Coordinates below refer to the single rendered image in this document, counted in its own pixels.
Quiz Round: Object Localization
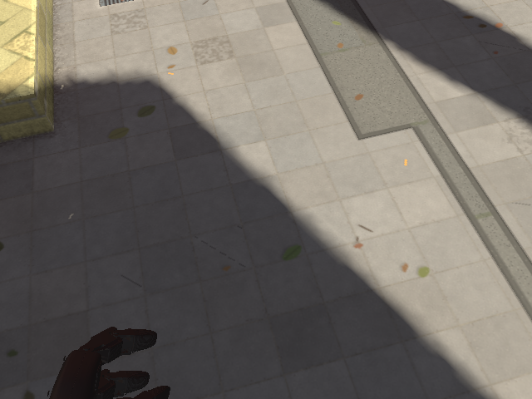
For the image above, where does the left robot hand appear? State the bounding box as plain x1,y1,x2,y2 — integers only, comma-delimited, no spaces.
47,327,170,399

